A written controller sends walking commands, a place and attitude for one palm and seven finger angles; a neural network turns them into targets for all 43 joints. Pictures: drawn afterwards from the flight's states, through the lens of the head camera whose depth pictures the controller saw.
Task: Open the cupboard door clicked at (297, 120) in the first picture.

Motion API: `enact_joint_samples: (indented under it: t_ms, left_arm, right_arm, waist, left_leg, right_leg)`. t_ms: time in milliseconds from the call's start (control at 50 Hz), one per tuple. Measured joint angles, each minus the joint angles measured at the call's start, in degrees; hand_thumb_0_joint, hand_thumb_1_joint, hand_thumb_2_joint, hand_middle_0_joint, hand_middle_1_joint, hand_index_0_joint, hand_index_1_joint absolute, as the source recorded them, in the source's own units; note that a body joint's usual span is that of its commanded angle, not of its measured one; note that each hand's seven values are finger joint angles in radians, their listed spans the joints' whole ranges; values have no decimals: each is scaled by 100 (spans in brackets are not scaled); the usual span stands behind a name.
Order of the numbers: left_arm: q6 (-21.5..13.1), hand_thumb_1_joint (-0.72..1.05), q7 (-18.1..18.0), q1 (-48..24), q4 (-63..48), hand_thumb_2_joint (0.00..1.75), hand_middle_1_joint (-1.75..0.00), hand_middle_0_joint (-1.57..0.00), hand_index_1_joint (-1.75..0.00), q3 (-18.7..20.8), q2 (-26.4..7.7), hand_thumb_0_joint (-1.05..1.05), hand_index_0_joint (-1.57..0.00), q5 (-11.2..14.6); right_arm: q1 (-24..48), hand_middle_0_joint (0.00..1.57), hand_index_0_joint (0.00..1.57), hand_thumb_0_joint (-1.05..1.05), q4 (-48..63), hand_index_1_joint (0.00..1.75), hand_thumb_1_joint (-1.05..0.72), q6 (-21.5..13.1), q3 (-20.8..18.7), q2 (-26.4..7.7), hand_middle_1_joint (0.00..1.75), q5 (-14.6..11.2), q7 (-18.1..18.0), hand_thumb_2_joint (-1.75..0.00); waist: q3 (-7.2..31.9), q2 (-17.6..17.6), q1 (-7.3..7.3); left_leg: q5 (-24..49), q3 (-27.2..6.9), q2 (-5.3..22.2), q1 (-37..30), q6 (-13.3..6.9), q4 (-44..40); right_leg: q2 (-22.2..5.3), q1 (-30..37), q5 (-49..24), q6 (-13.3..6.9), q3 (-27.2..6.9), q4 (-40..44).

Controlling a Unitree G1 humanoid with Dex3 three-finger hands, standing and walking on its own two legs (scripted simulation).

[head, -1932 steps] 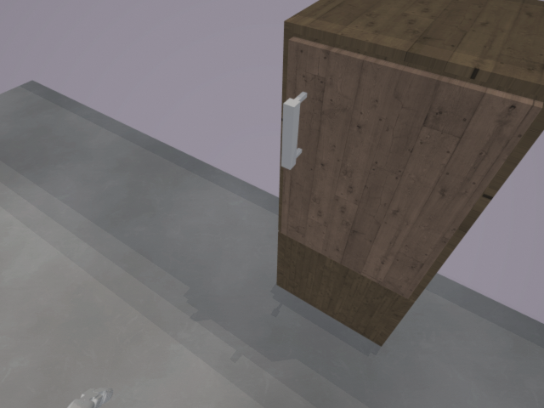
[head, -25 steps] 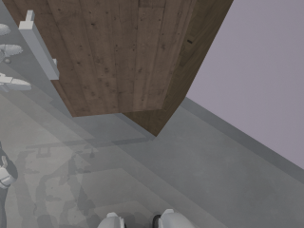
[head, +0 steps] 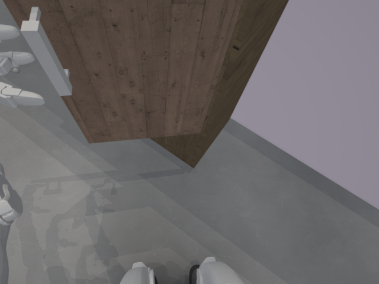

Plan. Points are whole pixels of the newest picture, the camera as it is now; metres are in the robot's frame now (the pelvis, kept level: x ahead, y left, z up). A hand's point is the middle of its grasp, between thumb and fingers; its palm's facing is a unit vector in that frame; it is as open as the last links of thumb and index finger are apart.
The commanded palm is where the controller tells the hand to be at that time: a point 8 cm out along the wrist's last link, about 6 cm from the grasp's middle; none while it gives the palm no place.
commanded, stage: move the hooked fingers beside the handle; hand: left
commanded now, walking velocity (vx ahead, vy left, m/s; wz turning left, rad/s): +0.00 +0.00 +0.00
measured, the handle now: (52, 55) +0.55 +0.23 +0.10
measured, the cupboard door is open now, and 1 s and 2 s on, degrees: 44 44 43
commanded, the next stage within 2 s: slide the fingers in behind the handle in 0.40 s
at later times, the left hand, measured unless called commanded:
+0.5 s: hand (15, 73) +0.50 +0.28 +0.10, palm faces +0.06 -1.00 +0.01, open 14.0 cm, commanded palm +0.48 +0.32 +0.10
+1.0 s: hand (32, 74) +0.50 +0.26 +0.10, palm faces +0.06 -1.00 -0.02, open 13.9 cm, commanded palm +0.48 +0.29 +0.10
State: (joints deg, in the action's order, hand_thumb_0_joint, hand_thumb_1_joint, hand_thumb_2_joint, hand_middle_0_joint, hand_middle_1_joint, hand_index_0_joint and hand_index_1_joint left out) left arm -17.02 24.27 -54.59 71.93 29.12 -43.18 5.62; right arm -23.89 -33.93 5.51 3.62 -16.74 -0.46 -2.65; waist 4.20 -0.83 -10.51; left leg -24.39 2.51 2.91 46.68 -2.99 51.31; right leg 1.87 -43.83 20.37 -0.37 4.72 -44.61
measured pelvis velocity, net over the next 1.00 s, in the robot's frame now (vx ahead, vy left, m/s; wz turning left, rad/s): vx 0.00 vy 0.00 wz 0.01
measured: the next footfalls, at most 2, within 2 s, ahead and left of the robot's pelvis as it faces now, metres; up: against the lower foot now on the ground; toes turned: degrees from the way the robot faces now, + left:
none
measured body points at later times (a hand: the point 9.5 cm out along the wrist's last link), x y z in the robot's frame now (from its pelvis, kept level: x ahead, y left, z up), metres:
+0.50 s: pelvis +0.00 +0.01 +0.00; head +0.13 +0.04 +0.43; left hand +0.49 +0.34 +0.11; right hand -0.01 -0.27 -0.09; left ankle -0.01 +0.08 -0.69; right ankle +0.00 -0.12 -0.69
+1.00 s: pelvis +0.00 +0.00 +0.00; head +0.13 +0.03 +0.43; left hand +0.49 +0.31 +0.10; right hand -0.01 -0.27 -0.10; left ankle -0.01 +0.08 -0.69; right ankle +0.00 -0.12 -0.69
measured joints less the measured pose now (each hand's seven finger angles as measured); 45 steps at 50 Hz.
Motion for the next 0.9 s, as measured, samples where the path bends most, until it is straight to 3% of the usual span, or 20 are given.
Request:
enact_joint_samples:
  t_ms: [160, 300, 540, 740, 900]
  left_arm:
    - [-89, -50, 163, 286, -123, 31, -120, -30, -120, 144, -143, -1, -30, 88]
    - [-70, -50, 278, 186, -76, 30, -120, -30, -120, -84, -52, -1, -30, 187]
    - [-81, -50, -34, -122, -31, 30, -120, -30, -120, -91, 26, -1, -30, -1]
    - [-22, -50, -47, 156, -285, 30, -120, -30, -120, -236, 326, -1, -30, 186]
    - [-93, -50, -366, 71, -241, 30, -120, -30, -122, -268, 438, -1, -31, 67]
  right_arm:
    - [-225, 20, 21, 0, -6, 30, -90, 39, -23, -18, 30, -6, -1, -89]
    - [-185, 20, 21, 0, -83, 30, -90, 45, -35, -56, 30, -11, -22, -89]
    - [35, 20, 21, 0, 11, 30, -90, -59, -6, -26, 30, 35, -16, -89]
    - [-131, 20, 21, 0, -42, 30, -90, 45, -6, 66, 30, 25, 79, -89]
    - [-95, 20, 21, 0, -45, 30, -90, -18, -22, 71, 30, 45, 90, -89]
  waist:
    - [-8, 1, 32]
    - [-19, 9, 74]
    - [-18, 19, -31]
    - [64, -53, 95]
    - [12, -44, 65]
  left_leg:
    - [4, 30, 28, -46, 0, -35]
    - [17, -47, -11, 0, -13, 6]
    - [-6, -49, -26, 176, -32, 121]
    - [-36, -10, -17, 14, -34, 36]
    - [-31, -52, -36, 53, -14, 81]
  right_leg:
    - [30, 39, -31, -1, -35, 55]
    - [-3, 46, -31, 8, 41, 52]
    - [-23, -126, -10, 32, 41, -59]
    - [-7, 16, 5, 41, -4, 20]
    - [-27, -20, 38, 18, 36, -57]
